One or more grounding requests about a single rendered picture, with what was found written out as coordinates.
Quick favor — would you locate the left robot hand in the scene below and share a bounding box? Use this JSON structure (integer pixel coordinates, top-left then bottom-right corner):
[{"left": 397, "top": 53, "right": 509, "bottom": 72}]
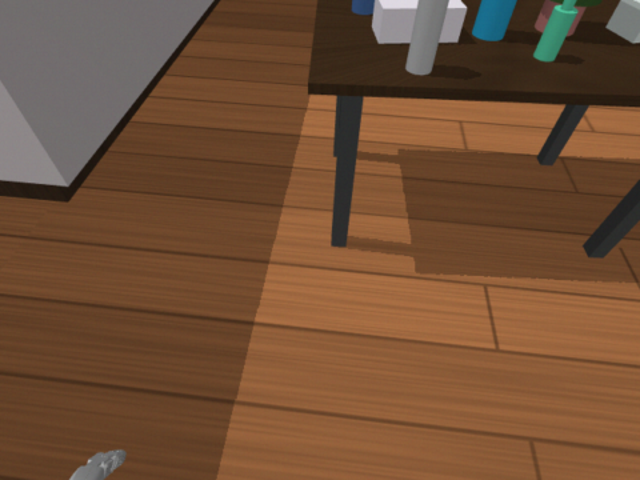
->
[{"left": 69, "top": 450, "right": 126, "bottom": 480}]

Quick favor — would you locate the potted plant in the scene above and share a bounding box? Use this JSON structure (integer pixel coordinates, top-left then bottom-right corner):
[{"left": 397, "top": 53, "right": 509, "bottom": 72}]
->
[{"left": 535, "top": 0, "right": 602, "bottom": 37}]

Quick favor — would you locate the table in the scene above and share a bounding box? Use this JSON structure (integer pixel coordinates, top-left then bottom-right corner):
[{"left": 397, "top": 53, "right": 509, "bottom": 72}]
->
[{"left": 308, "top": 0, "right": 640, "bottom": 258}]

